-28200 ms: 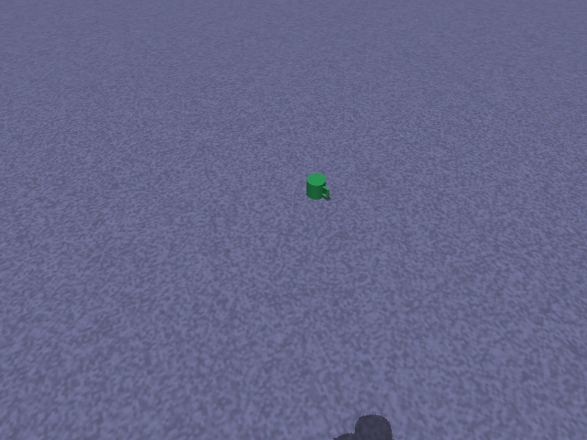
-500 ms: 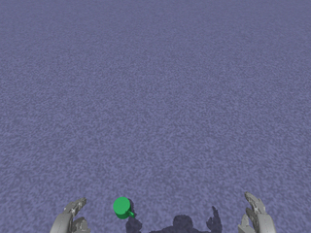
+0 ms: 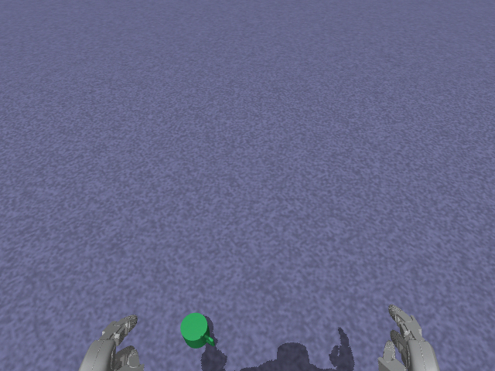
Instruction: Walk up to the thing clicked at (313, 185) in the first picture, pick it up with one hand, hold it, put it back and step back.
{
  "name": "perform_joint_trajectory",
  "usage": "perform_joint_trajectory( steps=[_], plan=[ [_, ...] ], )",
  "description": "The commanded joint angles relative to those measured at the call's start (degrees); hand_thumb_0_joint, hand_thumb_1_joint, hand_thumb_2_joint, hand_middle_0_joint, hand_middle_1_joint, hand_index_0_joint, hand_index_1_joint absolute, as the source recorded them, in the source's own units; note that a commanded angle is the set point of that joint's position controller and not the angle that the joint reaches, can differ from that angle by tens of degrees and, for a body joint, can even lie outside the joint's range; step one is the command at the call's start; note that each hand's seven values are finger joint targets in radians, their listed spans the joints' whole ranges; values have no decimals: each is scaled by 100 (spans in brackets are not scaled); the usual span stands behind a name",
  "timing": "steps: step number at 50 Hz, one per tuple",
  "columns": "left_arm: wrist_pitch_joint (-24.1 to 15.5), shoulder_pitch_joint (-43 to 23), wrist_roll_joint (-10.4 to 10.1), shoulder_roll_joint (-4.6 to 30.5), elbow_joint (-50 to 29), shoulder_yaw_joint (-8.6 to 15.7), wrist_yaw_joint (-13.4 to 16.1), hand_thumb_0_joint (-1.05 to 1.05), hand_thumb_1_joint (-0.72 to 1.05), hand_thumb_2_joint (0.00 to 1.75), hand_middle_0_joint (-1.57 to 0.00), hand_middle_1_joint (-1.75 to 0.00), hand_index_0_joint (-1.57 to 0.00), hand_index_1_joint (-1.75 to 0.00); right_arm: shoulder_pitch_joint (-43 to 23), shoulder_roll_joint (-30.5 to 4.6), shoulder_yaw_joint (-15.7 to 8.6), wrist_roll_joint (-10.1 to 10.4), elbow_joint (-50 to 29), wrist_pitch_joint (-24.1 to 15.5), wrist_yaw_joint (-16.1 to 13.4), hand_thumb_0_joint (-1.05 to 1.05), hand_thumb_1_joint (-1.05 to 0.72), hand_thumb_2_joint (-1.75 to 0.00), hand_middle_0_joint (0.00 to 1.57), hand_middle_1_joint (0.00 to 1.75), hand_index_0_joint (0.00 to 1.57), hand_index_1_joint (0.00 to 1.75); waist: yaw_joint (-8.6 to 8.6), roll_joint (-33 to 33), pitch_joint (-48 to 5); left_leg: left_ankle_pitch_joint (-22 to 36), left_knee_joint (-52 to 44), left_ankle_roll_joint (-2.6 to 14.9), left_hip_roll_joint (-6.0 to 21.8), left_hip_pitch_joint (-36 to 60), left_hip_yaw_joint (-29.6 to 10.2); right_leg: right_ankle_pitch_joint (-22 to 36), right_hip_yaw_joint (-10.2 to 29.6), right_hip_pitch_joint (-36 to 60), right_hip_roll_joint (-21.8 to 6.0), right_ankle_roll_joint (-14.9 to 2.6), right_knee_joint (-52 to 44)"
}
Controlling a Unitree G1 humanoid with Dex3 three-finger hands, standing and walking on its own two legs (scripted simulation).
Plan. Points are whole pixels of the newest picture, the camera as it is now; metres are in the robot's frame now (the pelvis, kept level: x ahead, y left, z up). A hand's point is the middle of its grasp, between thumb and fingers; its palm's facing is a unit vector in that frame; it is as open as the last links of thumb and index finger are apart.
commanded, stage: stand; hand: left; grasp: from above
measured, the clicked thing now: (199, 333) +0.40 +0.18 -0.67
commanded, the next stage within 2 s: none
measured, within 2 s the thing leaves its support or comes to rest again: neither
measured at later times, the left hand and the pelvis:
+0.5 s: hand out of the picture +0.06 +0.23 -0.11, palm faces +0.02 -0.95 -0.32, open 7.4 cm; pelvis +0.00 +0.00 +0.05, yaw +0 degrees
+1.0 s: hand out of the picture +0.04 +0.23 -0.10, palm faces +0.02 -0.94 -0.34, open 7.4 cm; pelvis +0.00 -0.01 +0.07, yaw +0 degrees
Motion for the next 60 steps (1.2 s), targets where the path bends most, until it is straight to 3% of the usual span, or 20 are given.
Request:
perform_joint_trajectory(
  steps=[1, 3, 4, 5, 6, 8, 10, 15, 18, 20, 23, 26, 35, 36, 56, 60],
  plan=[
    [-268, -225, 25, 573, -1104, 363, 44, 0, 90, 90, -20, -30, -20, -30, -445, -705, -296, -19, -938, -301, -64, 0, -90, -90, 20, 30, 20, 30, 45, 51, -246, 799, -1079, 96, -152, 370, -35, 604, -74, 286, 223, -127, -901],
    [-268, -207, 8, 612, -1110, 398, 39, 0, 90, 90, -20, -30, -20, -30, -460, -727, -291, -15, -952, -304, -60, 0, -90, -90, 20, 30, 20, 30, 58, 97, -194, 608, -1136, 100, -156, 317, -63, 460, -71, 261, 218, -125, -903],
    [-1501, -1846, 661, 1026, 900, 377, 240, 0, 90, 90, -20, -30, -20, -30, -786, -1354, -558, -746, 483, 358, 281, 0, -90, -90, 20, 30, 20, 30, 397, -220, 987, 1724, -1582, 367, 149, 595, -320, 589, 353, 1215, -177, -379, -951],
    [-1890, -1229, 718, 1120, 1927, 483, 215, 0, 90, 90, -20, -30, -20, -30, -826, -1441, -655, -735, 511, 615, 474, 0, -90, -90, 20, 30, 20, 30, 463, -556, 556, 1756, -1466, 435, 69, 887, -150, 641, 740, 1400, -308, -526, -1280],
    [-2074, -1226, 718, 1166, 2214, 463, 165, 0, 90, 90, -20, -30, -20, -30, -688, -1466, -683, -751, 394, 745, 583, 0, -90, -90, 20, 30, 20, 30, 294, -597, 509, 1619, -1431, 401, -6, 1082, -172, 524, 902, 1164, -287, -654, -1400],
    [-2311, -1429, 737, 1245, 2714, 378, 108, 0, 90, 90, -20, -30, -20, -30, -684, -1311, -636, -565, 657, 826, 784, 0, -90, -90, 20, 30, 20, 30, 318, -331, 89, 1661, -1514, 398, -65, 1598, -110, 1177, 945, 1640, -456, -573, -1355],
    [-2338, -1596, 620, 1146, 3227, 387, 77, 0, 90, 90, -20, -30, -20, -30, -701, -1276, -634, -394, 818, 865, 904, 0, -90, -90, 20, 30, 20, 30, 401, -365, 90, 1915, -1744, 386, -10, 1788, -196, 1412, 707, 1729, -380, -429, -1351],
    [-2538, -1878, 603, 1085, 4465, 369, 97, 0, 90, 90, -20, -30, -20, -30, -884, -1262, -652, -402, 1333, 1044, 955, 0, -90, -90, 20, 30, 20, 30, 414, -88, 545, 1485, -2475, 361, 168, 1917, -400, 1188, 561, 1987, -334, -265, -1816],
    [-2620, -1908, 578, 1068, 5042, 373, 90, 0, 90, 90, -20, -30, -20, -30, -844, -1305, -659, -381, 1595, 1116, 923, 0, -90, -90, 20, 30, 20, 30, 391, -16, 677, 1639, -2779, 321, 217, 2125, -421, 1372, 541, 2221, -349, -248, -2115],
    [-2669, -1839, 566, 1140, 5406, 378, 95, 0, 90, 90, -20, -30, -20, -30, -814, -1275, -655, -352, 1782, 1153, 908, 0, -90, -90, 20, 30, 20, 30, 382, -220, 613, 1991, -2764, 282, 166, 2506, -294, 1786, 628, 2366, -436, -280, -2395],
    [-2693, -1927, 527, 1185, 5804, 353, 109, 0, 90, 90, -20, -30, -20, -30, -712, -1280, -625, -323, 2031, 1223, 870, 0, -90, -90, 20, 30, 20, 30, 290, -208, 857, 1904, -3122, 251, 185, 2662, -275, 1838, 687, 2493, -467, -257, -2767],
    [-2686, -1920, 509, 1206, 6155, 343, 117, 0, 90, 90, -20, -30, -20, -30, -745, -1376, -616, -303, 2250, 1246, 850, 0, -90, -90, 20, 30, 20, 30, 333, -113, 920, 2018, -3425, 226, 252, 2852, -324, 1842, 643, 2737, -455, -223, -2967],
    [-2640, -1944, 514, 1276, 6872, 292, 96, 0, 90, 90, -20, -30, -20, -30, -800, -1449, -583, -256, 2685, 1308, 843, 0, -90, -90, 20, 30, 20, 30, 341, -95, 1337, 1214, -4170, 165, 332, 2777, -441, 1420, 575, 2975, -440, -161, -3398],
    [-2654, -1999, 514, 1307, 6888, 302, 101, 0, 90, 90, -20, -30, -20, -30, -797, -1454, -577, -259, 2709, 1294, 846, 0, -90, -90, 20, 30, 20, 30, 341, -131, 1249, 1448, -4164, 161, 331, 2848, -416, 1558, 608, 3069, -482, -175, -3422],
    [-2716, -2260, 457, 1407, 7246, 248, 62, 0, 90, 90, -20, -30, -20, -30, -898, -1472, -454, -215, 3034, 1314, 907, 0, -90, -90, 20, 30, 20, 30, 298, -298, 1226, 1876, -4203, 149, 398, 3142, -300, 1561, 690, 3127, -579, -153, -3854],
    [-2724, -2299, 436, 1388, 7267, 247, 54, 0, 90, 90, -20, -30, -20, -30, -951, -1468, -431, -199, 3077, 1301, 903, 0, -90, -90, 20, 30, 20, 30, 295, -204, 1105, 2171, -4190, 150, 439, 3258, -279, 1938, 698, 3247, -604, -170, -3816]
  ],
)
